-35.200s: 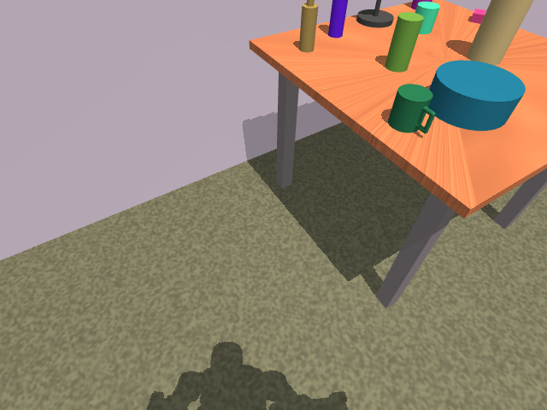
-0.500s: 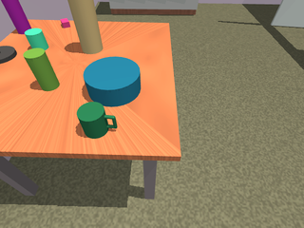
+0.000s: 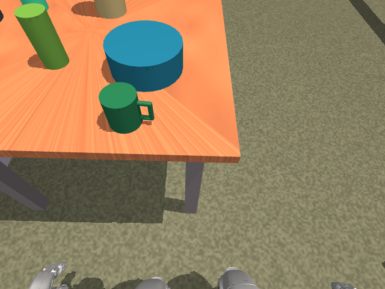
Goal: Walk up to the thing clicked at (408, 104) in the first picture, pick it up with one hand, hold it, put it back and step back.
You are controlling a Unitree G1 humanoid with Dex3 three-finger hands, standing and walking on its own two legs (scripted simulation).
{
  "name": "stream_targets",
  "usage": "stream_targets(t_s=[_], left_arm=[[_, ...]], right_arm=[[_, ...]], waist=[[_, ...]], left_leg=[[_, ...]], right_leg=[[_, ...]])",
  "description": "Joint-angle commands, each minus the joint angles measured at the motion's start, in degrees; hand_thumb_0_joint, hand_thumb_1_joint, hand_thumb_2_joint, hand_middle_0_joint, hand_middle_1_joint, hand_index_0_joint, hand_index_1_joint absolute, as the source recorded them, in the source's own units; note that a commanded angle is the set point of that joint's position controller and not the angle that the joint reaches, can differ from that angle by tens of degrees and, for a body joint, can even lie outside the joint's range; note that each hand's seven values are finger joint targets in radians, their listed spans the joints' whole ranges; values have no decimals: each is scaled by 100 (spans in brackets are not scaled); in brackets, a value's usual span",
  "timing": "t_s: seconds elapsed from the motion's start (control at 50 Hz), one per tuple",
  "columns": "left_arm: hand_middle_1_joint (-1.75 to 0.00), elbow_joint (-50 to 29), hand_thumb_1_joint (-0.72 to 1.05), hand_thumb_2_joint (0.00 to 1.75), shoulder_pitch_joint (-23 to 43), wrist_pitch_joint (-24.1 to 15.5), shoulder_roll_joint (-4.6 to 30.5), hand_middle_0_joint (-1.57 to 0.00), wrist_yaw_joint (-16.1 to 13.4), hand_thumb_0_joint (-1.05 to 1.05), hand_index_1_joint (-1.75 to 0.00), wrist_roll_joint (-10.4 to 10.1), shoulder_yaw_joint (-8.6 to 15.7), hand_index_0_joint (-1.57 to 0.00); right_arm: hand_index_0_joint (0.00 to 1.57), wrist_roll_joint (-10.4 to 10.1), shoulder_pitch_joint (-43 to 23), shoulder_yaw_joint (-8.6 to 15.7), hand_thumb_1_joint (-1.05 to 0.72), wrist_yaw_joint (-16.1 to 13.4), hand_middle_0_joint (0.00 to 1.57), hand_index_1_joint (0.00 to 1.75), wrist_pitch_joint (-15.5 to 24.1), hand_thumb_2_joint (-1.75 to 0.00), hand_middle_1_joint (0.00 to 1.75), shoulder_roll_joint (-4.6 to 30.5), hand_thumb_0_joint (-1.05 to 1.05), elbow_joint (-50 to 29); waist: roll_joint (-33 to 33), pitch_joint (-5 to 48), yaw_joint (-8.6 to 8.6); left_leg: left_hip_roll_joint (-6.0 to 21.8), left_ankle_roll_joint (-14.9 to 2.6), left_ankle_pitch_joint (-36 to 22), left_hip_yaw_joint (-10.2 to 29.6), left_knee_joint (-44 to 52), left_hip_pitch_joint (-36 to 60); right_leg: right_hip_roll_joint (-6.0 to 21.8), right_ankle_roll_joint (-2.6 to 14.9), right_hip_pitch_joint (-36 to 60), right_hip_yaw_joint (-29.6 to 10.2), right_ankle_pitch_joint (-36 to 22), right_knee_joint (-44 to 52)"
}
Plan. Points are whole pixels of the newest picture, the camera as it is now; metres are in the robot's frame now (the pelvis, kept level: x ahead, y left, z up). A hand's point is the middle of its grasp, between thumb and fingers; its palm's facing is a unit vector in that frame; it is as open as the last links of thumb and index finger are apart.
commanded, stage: step back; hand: left
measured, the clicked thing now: (129, 109) +0.51 +0.15 +0.03
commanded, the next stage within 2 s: none
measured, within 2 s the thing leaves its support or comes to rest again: neither
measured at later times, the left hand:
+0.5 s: hand out of the picture -0.01 +0.24 -0.12, palm faces -0.07 -0.92 -0.39, open 7.4 cm
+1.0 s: hand out of the picture -0.15 +0.27 -0.14, palm faces -0.03 -0.94 -0.35, open 7.4 cm
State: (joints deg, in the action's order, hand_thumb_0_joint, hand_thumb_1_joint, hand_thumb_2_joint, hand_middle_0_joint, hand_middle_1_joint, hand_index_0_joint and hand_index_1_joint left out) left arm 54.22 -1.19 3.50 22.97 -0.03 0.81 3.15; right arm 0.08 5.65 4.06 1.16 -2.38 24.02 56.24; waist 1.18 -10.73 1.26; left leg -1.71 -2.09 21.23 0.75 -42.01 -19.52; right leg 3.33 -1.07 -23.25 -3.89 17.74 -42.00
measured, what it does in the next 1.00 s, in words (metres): walks backwards: right foot, then left foot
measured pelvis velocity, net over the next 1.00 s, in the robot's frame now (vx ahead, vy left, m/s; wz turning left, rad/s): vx -0.25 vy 0.01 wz -0.05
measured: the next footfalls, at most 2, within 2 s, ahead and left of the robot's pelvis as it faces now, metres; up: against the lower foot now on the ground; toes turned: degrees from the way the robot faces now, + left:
right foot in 0.34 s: -0.07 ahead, -0.13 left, +0.00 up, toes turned -1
left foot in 0.70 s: -0.14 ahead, +0.11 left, +0.00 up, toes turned -3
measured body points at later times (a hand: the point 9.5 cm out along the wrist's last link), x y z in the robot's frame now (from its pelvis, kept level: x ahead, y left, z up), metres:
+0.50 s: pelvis -0.11 -0.01 +0.02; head -0.05 -0.04 +0.46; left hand +0.00 +0.29 -0.10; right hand -0.03 -0.34 -0.11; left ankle -0.07 +0.12 -0.65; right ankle -0.11 -0.13 -0.71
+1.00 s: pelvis -0.25 +0.01 +0.02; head -0.18 +0.04 +0.46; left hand -0.15 +0.32 -0.12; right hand -0.13 -0.31 -0.07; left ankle -0.18 +0.11 -0.71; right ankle -0.31 -0.15 -0.64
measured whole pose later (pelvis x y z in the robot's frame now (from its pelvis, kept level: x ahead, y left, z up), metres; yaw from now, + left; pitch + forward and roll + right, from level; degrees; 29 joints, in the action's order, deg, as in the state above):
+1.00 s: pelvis -0.25 +0.01 +0.02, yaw -3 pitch -2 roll -2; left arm 47.7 -10.2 3.8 23.2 -0.5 0.8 5.1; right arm 1.5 6.3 2.4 -0.8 -1.0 20.4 47.9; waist 2.8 -10.4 -1.5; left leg 0.8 -2.0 10.9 0.4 -31.3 -18.6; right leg -5.0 -2.3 -21.6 -9.0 27.9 -62.3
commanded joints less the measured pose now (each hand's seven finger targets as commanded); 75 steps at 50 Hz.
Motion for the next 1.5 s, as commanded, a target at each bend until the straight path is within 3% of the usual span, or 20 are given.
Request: stream_targets(t_s=[0.0, 0.08, 0.28, 0.32, 0.34, 0.38, 0.46, 0.64, 0.68, 0.7, 0.74, 0.82, 1.04, 1.1, 1.14, 1.16, 1.24, 1.38, 1.44, 1.48], left_arm=[[-30, -611, 90, 90, -112, -36, 923, -20, -246, 0, -30, 25, 268, -20], [-30, -399, 90, 90, -589, -50, 1054, -20, -195, 0, -30, -80, 310, -20], [-30, -540, 90, 90, -983, -204, 845, -20, -69, 0, -30, 34, 399, -20], [-30, -374, 90, 90, -1419, -249, 924, -20, -81, 0, -30, 108, 425, -20], [-30, -483, 90, 90, -1349, -275, 1261, -20, -75, 0, -30, 165, 520, -20], [-30, -853, 90, 90, -689, -264, 1948, -20, -59, 0, -30, 161, 659, -20], [-30, -1109, 90, 90, -47, -279, 1171, -20, -109, 0, -30, 77, 514, -20], [-30, -1297, 90, 90, -653, -138, 1119, -20, -159, 0, -30, 35, 441, -20], [-30, -1408, 90, 90, -541, -54, 1029, -20, -115, 0, -30, -39, 371, -20], [-30, -1463, 90, 90, -703, -33, 792, -20, -98, 0, -30, -52, 325, -20], [-30, -1460, 90, 90, -342, -29, 970, -20, -215, 0, -30, 14, 453, -20], [-30, -1086, 90, 90, -910, -11, 995, -20, -142, 0, -30, -70, 468, -20], [-30, -900, 90, 90, -1320, -176, 867, -20, -49, 0, -30, 44, 414, -20], [-30, -527, 90, 90, -2039, -195, 966, -20, -17, 0, -30, 114, 480, -20], [-30, -827, 90, 90, -1505, -196, 1715, -20, 15, 0, -30, 193, 675, -20], [-30, -1071, 90, 90, -977, -188, 2145, -20, -11, 0, -30, 241, 740, -20], [-30, -1287, 90, 90, -108, -242, 1170, -20, -90, 0, -30, 167, 540, -20], [-30, -1306, 90, 90, -904, -120, 1129, -20, -182, 0, -30, 176, 520, -20], [-30, -1408, 90, 90, -646, 10, 1140, -20, -128, 0, -30, 67, 429, -20], [-30, -1499, 90, 90, -780, 43, 696, -20, -96, 0, -30, -7, 287, -20]], right_arm=[[20, 155, 347, 406, -90, -131, 20, 30, 206, -90, 30, 1859, 0, -439], [20, 204, -209, 301, -90, -256, 20, 30, 254, -90, 30, 1329, 0, -751], [20, 124, 236, 263, -90, -274, 20, 30, 121, -90, 30, 1306, 0, -897], [20, 40, 93, 232, -90, -248, 20, 30, 71, -90, 30, 1227, 0, -931], [20, -12, 52, 177, -90, -227, 20, 30, 81, -90, 30, 1056, 0, -1013], [20, 42, -83, 192, -90, -323, 20, 30, 63, -90, 30, 953, 0, -1033], [20, -58, 475, 138, -90, -298, 20, 30, 86, -90, 30, 924, 0, -714], [20, 55, 775, 96, -90, -326, 20, 30, 262, -90, 30, 778, 0, -863], [20, 133, 932, 201, -90, -311, 20, 30, 298, -90, 30, 914, 0, -775], [20, 229, 782, 327, -90, -310, 20, 30, 306, -90, 30, 1355, 0, -859], [20, 229, 567, 421, -90, -252, 20, 30, 281, -90, 30, 2000, 0, -1043], [20, 205, -225, 220, -90, -320, 20, 30, 288, -90, 30, 1137, 0, -1161], [20, 170, 130, 330, -90, -237, 20, 30, 113, -90, 30, 1303, 0, -1344], [20, 83, -166, 305, -90, -214, 20, 30, 16, -90, 30, 1283, 0, -1400], [20, 20, -144, 168, -90, -237, 20, 30, 28, -90, 30, 759, 0, -1547], [20, 72, -245, 264, -90, -334, 20, 30, 17, -90, 30, 984, 0, -1496], [20, -22, 510, 194, -90, -287, 20, 30, 74, -90, 30, 917, 0, -1057], [20, 102, 569, 69, -90, -345, 20, 30, 242, -90, 30, 682, 0, -1175], [20, 122, 1139, 176, -90, -329, 20, 30, 273, -90, 30, 773, 0, -880], [20, 258, 859, 377, -90, -326, 20, 30, 237, -90, 30, 1638, 0, -955]], waist=[[-1007, 1301, 20], [-951, 1331, -303], [-1147, 1621, -76], [-926, 1712, -253], [-63, 1618, -232], [1420, 1009, -417], [708, 770, 85], [1088, 1583, -213], [548, 1595, -112], [-542, 1647, -222], [-1472, 1340, 169], [-720, 922, -413], [-1494, 1594, -45], [-1166, 1726, -416], [1102, 1000, -341], [1570, 723, -551], [682, 710, 59], [1218, 1349, -442], [807, 1584, -189], [-1161, 1392, -302]], left_leg=[[2281, -1232, -3465, 2927, 2124, 652], [1565, -1006, -3346, 1515, 1589, 836], [1490, -948, -2888, 1139, 1102, 1283], [1243, -545, -2022, 937, 851, 515], [740, -215, -1213, 657, 352, -275], [-294, 210, 1531, 474, -1828, -662], [-598, 223, 642, 875, -2468, -740], [76, 156, 135, 153, 1139, -68], [260, 60, -1781, 427, 2091, 872], [1282, -257, -2776, 1758, 2079, 1470], [2578, -1521, -3261, 3204, 2244, 532], [1410, -834, -2840, 1166, 2037, 499], [1564, -1035, -2274, 1129, 1529, 1301], [1292, -523, -1308, 981, 1210, 315], [-370, 173, 829, 353, -548, -1310], [-282, 318, 1373, 621, -1872, -823], [-616, 250, 413, 783, -2599, -650], [-23, 306, 753, 115, 155, -755], [-25, 160, -1130, -88, 2088, 500], [1849, -633, -2485, 2544, 2196, 1286]], right_leg=[[-1025, 315, -550, -786, 1967, -2259], [-876, 278, -590, -790, 1165, -2905], [-539, 94, 756, 195, 464, 887], [-400, 311, 1597, 110, -710, 1804], [301, 613, 1755, -1094, -897, 1852], [1990, 1939, 440, -2904, -1414, 2395], [798, 1182, 644, -919, -2604, 1860], [947, 1175, 2272, -831, -3499, 670], [501, 715, 1387, -513, -2423, 199], [-124, 407, 307, -129, -914, -500], [-880, 171, -136, -600, 2169, -2197], [-1044, 220, -474, -872, 946, -3194], [-476, -15, 616, 168, 802, 342], [-373, 328, 1641, 202, -233, 1678], [1200, 1050, 1081, -2338, 830, 2572], [2138, 1869, -294, -3075, 697, 2904], [813, 1101, 141, -672, -1483, 1997], [1006, 1163, 2370, -667, -3066, 1006], [766, 848, 1719, -459, -2485, 293], [-520, 263, -534, 280, 802, -1124]])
